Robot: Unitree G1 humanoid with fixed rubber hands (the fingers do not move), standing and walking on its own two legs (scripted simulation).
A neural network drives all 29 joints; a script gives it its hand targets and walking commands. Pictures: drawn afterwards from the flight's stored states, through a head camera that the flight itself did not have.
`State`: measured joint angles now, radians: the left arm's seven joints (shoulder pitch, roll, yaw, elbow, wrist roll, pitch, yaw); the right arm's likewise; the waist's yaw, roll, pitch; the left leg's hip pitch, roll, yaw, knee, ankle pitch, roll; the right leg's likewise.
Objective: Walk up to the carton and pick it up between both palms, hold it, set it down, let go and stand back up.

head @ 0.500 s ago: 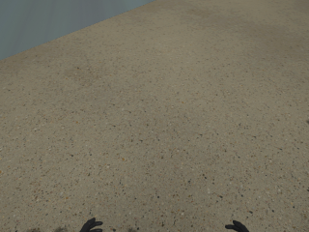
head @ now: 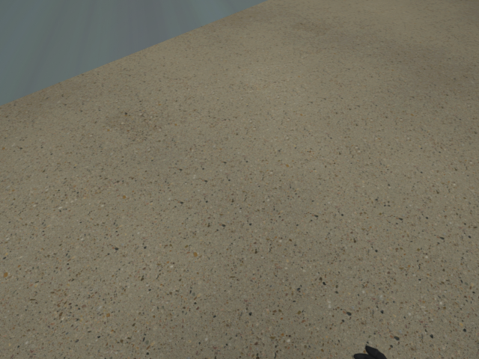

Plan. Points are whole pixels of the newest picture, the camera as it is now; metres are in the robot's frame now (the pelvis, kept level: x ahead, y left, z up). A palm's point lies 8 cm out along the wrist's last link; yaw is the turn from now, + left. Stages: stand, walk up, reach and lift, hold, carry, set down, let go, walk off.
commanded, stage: stand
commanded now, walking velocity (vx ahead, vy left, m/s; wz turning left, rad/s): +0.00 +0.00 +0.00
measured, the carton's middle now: out of the picture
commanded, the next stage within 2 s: walk up in 1.80 s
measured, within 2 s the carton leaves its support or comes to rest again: neither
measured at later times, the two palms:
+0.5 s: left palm out of the picture +0.07 +0.22 -0.11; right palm out of the picture +0.07 -0.24 -0.12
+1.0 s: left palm out of the picture +0.02 +0.22 -0.12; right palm out of the picture +0.02 -0.24 -0.12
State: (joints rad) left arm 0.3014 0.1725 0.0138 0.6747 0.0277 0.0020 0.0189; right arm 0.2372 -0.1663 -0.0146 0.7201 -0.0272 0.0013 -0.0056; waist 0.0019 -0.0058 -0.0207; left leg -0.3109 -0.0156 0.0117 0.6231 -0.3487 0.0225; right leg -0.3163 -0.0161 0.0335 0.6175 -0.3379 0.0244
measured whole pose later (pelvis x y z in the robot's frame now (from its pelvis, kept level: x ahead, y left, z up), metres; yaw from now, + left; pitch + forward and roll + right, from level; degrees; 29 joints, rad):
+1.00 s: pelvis +0.00 -0.01 +0.01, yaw +0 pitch +0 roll +0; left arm 0.33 0.16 0.05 0.93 0.02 -0.01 0.04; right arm 0.30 -0.15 -0.05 0.99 -0.02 0.00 -0.03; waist -0.01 -0.01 0.02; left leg -0.20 -0.01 0.00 0.47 -0.27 0.01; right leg -0.20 -0.01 0.02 0.47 -0.26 0.01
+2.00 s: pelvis -0.01 -0.01 +0.02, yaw +1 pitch -1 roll +0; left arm 0.35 0.11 0.01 1.11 0.02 -0.01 0.04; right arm 0.33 -0.11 -0.02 1.15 -0.01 -0.01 -0.04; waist 0.00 0.00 0.01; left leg -0.19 0.00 -0.01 0.44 -0.24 0.00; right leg -0.19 0.00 0.01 0.43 -0.23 0.01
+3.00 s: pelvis +0.13 -0.29 +0.02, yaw -51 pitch -1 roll +0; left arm 0.12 0.34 0.06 0.72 0.04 0.03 -0.13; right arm 0.44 -0.29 -0.03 0.80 -0.08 -0.09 -0.07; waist -0.04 0.01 0.03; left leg -0.18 0.18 0.19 0.44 -0.31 0.01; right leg -0.67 -0.09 0.04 1.14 -0.28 0.08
